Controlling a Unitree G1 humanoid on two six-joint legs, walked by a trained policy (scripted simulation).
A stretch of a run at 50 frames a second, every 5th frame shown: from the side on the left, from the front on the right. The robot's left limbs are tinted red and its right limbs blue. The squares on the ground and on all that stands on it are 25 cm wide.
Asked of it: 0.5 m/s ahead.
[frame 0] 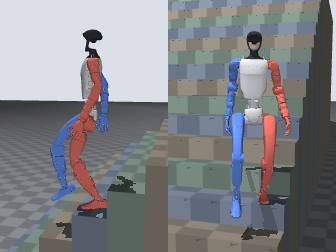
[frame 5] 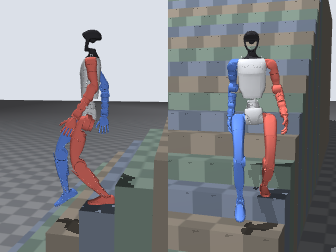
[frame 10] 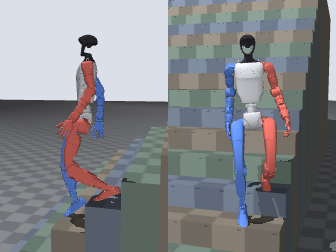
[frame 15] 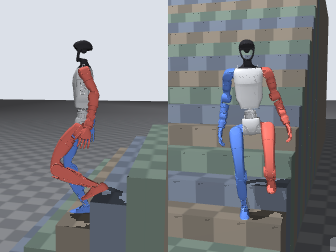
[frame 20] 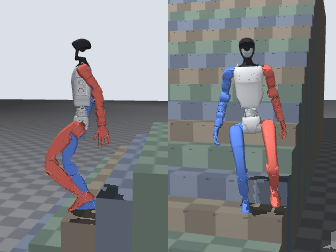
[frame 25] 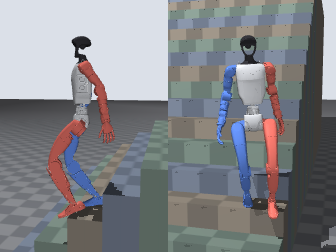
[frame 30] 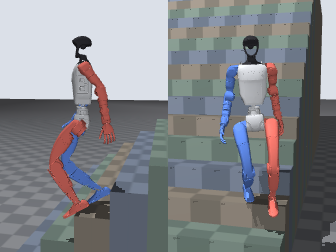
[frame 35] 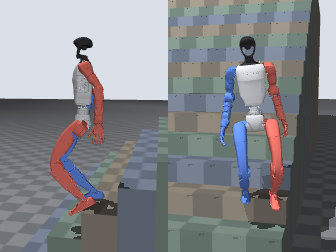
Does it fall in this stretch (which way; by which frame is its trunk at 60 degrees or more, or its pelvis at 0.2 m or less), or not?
no
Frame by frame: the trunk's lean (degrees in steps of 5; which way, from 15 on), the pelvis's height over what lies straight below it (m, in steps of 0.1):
0: 5, 0.7
5: 5, 0.7
10: 5, 0.8
15: 5, 0.8
20: 5, 0.7
25: 5, 0.7
30: 5, 0.7
35: 5, 0.9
